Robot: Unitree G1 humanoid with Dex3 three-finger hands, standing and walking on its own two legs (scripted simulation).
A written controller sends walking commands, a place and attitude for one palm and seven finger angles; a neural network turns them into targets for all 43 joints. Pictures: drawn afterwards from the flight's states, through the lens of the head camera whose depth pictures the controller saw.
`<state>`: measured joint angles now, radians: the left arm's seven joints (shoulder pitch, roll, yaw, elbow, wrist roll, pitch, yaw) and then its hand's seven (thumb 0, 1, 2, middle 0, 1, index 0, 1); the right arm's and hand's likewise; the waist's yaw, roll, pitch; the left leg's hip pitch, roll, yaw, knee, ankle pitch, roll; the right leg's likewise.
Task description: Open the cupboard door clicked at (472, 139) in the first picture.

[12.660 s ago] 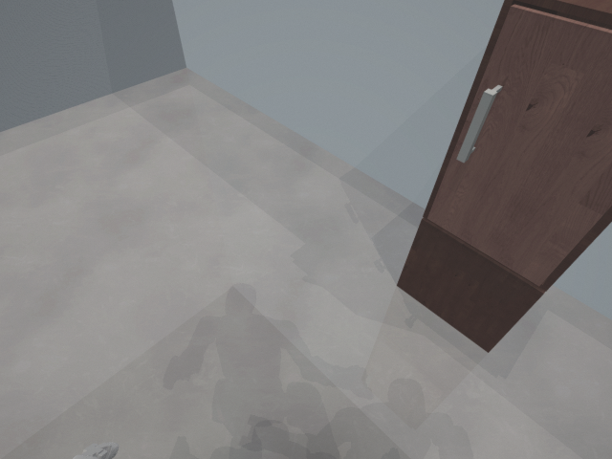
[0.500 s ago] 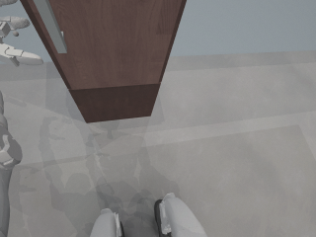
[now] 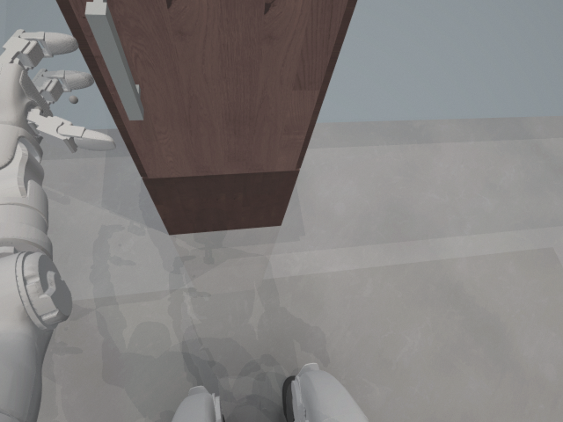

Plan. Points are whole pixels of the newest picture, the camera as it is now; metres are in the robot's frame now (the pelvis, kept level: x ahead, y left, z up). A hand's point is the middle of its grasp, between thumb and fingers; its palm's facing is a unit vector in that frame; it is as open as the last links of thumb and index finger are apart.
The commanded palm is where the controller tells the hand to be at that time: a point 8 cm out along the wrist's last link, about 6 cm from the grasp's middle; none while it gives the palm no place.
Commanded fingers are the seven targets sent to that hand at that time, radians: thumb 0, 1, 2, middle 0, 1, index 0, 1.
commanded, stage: move the hooked fingers beside the handle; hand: left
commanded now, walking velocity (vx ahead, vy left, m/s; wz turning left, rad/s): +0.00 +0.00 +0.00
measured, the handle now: (120, 60) +0.60 +0.16 +0.08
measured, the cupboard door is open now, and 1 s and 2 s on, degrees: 0 0 1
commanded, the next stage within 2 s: slide the fingers in behind the handle in 0.34 s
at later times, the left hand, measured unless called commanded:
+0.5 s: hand (72, 97) +0.53 +0.22 +0.08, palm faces +0.01 -1.00 -0.03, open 14.0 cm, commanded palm +0.52 +0.25 +0.07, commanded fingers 0.00 -0.50 0.30 -0.30 -1.20 -0.30 -1.20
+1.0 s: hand (101, 95) +0.54 +0.19 +0.07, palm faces +0.00 -1.00 -0.01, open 14.0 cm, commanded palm +0.52 +0.22 +0.07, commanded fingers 0.00 -0.50 0.30 -0.30 -1.20 -0.30 -1.20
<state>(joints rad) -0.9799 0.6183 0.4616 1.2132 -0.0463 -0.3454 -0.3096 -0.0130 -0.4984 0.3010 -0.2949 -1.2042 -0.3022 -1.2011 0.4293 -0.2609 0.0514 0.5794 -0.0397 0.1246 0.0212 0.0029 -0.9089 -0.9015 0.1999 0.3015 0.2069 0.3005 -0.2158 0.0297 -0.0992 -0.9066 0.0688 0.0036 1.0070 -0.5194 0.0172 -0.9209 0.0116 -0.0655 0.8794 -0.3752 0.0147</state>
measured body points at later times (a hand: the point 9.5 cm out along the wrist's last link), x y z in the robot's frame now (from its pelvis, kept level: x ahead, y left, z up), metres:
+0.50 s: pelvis -0.02 -0.01 -0.01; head +0.15 +0.02 +0.41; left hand +0.53 +0.27 +0.08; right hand -0.06 -0.27 -0.11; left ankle -0.04 +0.10 -0.68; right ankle +0.01 -0.14 -0.68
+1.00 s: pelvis -0.01 +0.00 -0.01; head +0.15 +0.03 +0.41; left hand +0.54 +0.24 +0.07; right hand -0.05 -0.25 -0.11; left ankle -0.04 +0.10 -0.68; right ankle +0.01 -0.14 -0.68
